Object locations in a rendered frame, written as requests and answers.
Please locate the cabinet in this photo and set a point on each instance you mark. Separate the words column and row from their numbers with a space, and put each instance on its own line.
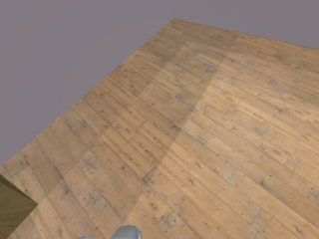
column 15, row 206

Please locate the left robot thigh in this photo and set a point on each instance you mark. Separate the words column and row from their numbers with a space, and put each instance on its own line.
column 127, row 232

